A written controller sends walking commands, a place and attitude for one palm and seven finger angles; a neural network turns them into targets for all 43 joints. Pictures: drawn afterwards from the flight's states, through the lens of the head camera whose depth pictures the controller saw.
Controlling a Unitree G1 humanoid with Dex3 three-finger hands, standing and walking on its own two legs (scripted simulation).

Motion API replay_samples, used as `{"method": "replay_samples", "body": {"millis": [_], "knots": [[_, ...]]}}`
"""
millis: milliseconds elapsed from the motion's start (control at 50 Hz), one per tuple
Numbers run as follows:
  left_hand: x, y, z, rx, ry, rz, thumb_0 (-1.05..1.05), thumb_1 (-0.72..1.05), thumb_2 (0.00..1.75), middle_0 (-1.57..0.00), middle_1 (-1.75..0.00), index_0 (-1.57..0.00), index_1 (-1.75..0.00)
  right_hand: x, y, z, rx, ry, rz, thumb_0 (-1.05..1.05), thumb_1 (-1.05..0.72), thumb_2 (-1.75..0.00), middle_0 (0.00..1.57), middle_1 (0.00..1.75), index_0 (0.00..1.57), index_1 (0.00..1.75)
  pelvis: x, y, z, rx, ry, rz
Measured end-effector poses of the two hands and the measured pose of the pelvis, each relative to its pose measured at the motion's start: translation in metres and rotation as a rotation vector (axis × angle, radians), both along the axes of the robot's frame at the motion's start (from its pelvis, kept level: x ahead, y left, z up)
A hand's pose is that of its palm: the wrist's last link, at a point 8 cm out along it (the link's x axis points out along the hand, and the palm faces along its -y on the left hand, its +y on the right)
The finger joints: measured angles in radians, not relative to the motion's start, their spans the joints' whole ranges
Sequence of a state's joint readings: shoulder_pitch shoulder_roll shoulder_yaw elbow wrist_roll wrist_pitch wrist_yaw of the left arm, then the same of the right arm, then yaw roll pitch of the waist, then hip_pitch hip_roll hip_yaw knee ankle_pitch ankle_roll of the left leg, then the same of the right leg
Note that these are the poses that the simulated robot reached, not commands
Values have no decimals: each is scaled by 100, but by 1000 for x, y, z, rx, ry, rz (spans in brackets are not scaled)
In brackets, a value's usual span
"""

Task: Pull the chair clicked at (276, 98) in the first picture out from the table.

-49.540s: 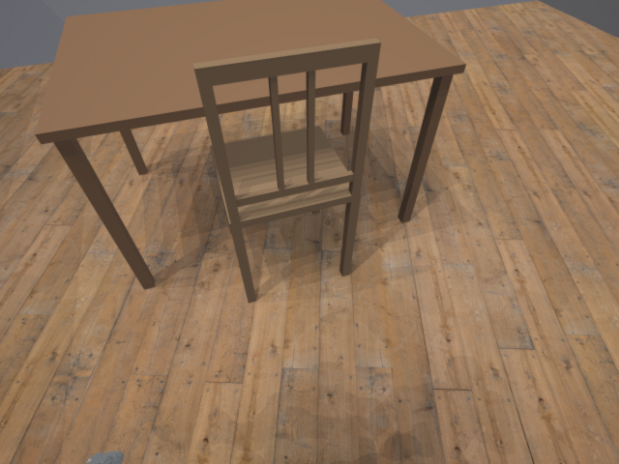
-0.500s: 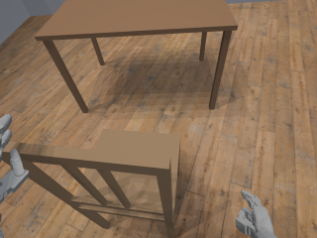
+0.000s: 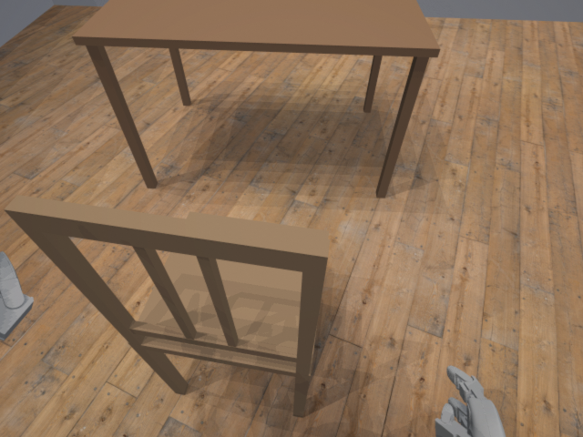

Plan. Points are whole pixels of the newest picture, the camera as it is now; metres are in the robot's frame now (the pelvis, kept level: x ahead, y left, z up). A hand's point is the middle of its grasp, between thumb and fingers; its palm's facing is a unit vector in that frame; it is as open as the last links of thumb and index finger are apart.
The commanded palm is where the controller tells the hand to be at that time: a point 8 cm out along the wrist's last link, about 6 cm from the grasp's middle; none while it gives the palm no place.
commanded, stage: step back with the hand held close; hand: left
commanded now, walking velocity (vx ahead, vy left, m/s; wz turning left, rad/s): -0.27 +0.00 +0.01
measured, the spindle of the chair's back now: (170, 297) +0.33 +0.23 -0.07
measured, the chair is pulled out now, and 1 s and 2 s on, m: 0.74 0.74 0.74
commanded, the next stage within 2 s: stop stepping back and stand still in 1.04 s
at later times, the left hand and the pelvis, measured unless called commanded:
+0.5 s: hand (8, 307) +0.20 +0.27 +0.18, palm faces +0.47 -0.70 -0.55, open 7.4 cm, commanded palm +0.12 +0.30 +0.19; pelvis -0.01 +0.00 -0.01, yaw +2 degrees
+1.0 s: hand out of the picture +0.13 +0.25 +0.18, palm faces +0.44 -0.76 -0.48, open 7.4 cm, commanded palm +0.06 +0.29 +0.19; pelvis -0.07 -0.01 +0.01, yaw +1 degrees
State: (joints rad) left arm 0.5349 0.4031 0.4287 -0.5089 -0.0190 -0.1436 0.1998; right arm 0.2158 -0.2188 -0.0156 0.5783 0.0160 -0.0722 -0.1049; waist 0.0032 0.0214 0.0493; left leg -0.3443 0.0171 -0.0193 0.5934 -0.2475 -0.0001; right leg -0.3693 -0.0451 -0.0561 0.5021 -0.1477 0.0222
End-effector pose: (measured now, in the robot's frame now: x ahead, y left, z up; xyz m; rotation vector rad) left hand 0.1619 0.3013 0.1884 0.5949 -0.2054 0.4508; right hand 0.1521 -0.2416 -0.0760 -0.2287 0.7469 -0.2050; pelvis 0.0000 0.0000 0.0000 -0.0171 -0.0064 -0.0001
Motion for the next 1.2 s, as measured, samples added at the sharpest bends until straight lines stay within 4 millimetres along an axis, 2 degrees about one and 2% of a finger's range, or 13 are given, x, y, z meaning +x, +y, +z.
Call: {"method": "replay_samples", "body": {"millis": [120,280,440,520,580,700,760,860,920,1060,1140,1200], "knots": [[-9,2,4,39,-28,8,2,89,90,-21,-30,-21,-30,-8,2,-6,7,2,12,1,-90,-90,20,30,20,30,-4,-1,-4,1,-4,9],[-10,-5,3,33,-53,-2,2,89,90,-21,-30,-21,-30,-8,2,-15,10,31,43,1,-90,-90,20,30,20,30,-8,-4,-7,2,15,12],[-8,2,5,77,-42,-50,2,89,90,-21,-30,-22,-30,-7,2,-8,-22,30,19,1,-90,-90,20,30,20,30,-11,3,-7,-6,30,14],[-12,4,11,119,-65,-37,2,89,90,-21,-30,-22,-30,-2,6,-7,-14,0,28,1,-90,-90,20,30,20,30,-9,-1,-9,-15,38,35],[-16,-2,11,117,-84,-37,2,89,90,-21,-30,-21,-30,3,7,-10,-1,-10,59,1,-90,-90,20,30,20,30,-12,-9,-10,-12,37,26],[-25,-29,11,71,-106,-95,2,89,90,-21,-30,-21,-30,1,1,-14,19,-12,86,1,-90,-90,20,30,21,30,-23,-18,-11,-13,33,30],[-30,-27,13,69,-95,-106,1,88,90,-21,-30,-22,-30,-8,-3,-10,8,15,58,1,-90,-90,20,30,21,30,-30,-14,-6,7,38,40],[-46,-3,8,112,-56,-85,1,88,90,-21,-30,-22,-30,-26,-4,-1,-33,18,36,1,-90,-90,20,30,20,30,-46,-7,-6,19,42,45],[-59,1,6,77,-37,-66,1,89,90,-21,-30,-22,-30,-40,0,5,-33,8,49,1,-90,-90,20,30,20,30,-56,-8,0,7,38,31],[-85,-29,22,38,-97,-128,2,89,90,-21,-30,-21,-30,-76,4,6,23,-7,86,1,-90,-90,20,30,20,30,-87,-19,8,-29,41,0],[-100,-46,24,128,-73,-159,2,89,90,-21,-30,-21,-30,-97,-7,-8,56,-18,87,1,-90,-90,20,30,21,30,-112,-36,-1,-28,48,-18],[-113,-57,20,123,-25,-173,1,89,90,-21,-30,-21,-30,-121,-22,-14,78,13,49,1,-90,-90,20,30,21,30,-131,-43,1,-30,40,-27]]}}
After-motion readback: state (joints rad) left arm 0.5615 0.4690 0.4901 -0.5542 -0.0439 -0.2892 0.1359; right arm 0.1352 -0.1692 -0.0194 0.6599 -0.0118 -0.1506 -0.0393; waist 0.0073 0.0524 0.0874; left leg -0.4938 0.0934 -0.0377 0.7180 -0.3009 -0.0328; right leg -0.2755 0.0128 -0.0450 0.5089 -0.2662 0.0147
